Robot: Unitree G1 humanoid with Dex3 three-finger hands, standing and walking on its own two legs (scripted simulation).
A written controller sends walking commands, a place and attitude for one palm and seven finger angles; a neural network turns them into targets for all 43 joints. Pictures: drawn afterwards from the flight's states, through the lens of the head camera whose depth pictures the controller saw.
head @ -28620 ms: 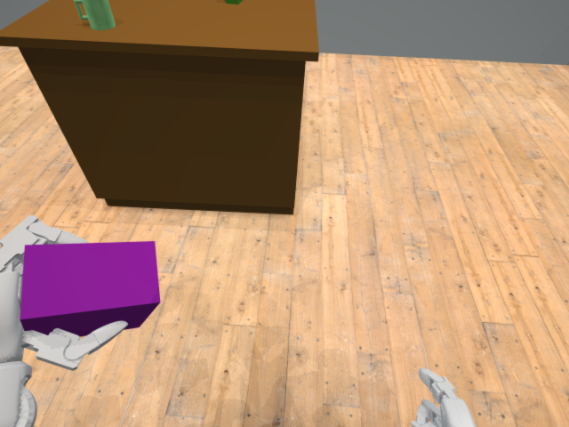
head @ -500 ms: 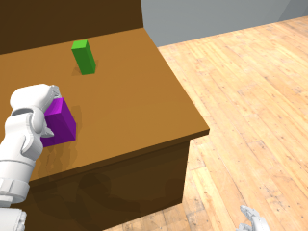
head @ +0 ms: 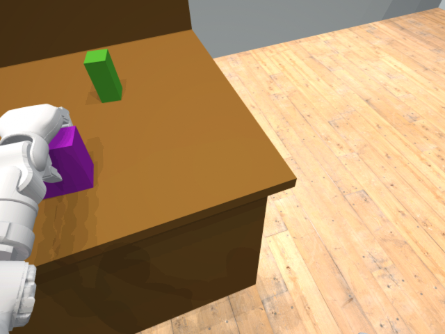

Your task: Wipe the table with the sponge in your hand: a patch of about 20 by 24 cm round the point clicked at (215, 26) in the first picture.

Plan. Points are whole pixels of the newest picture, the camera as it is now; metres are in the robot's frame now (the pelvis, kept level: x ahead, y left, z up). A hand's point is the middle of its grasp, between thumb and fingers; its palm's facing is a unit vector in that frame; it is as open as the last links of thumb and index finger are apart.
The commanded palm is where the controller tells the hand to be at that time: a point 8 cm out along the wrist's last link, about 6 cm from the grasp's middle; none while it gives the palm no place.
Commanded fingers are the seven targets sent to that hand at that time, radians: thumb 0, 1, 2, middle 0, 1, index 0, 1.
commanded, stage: wipe forward along the first lane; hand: left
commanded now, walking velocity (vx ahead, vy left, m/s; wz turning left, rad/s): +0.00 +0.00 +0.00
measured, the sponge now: (54, 170) +0.38 +0.35 +0.09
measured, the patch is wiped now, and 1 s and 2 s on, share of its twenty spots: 0.35 0.40 0.50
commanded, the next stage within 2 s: slide across to the middle lane in 0.72 s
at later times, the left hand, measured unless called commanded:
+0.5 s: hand (48, 132) +0.43 +0.36 +0.14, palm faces -0.14 +0.02 -0.99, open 10.4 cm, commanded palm +0.44 +0.35 +0.16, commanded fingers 0.00 0.10 1.30 -1.20 -1.60 -1.20 -1.60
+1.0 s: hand (50, 119) +0.47 +0.38 +0.14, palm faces -0.17 +0.05 -0.98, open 10.4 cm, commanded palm +0.48 +0.35 +0.18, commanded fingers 0.00 0.10 1.30 -1.20 -1.60 -1.20 -1.60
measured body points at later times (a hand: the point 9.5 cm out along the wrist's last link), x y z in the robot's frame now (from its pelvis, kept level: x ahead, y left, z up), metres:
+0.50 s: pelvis +0.00 +0.01 +0.00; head +0.06 +0.00 +0.44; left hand +0.44 +0.36 +0.20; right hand +0.05 -0.27 -0.14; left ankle +0.04 +0.13 -0.73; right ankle -0.03 -0.13 -0.73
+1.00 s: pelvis +0.01 +0.02 -0.01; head +0.09 +0.02 +0.44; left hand +0.48 +0.37 +0.20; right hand +0.02 -0.26 -0.13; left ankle +0.04 +0.13 -0.73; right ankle -0.03 -0.13 -0.73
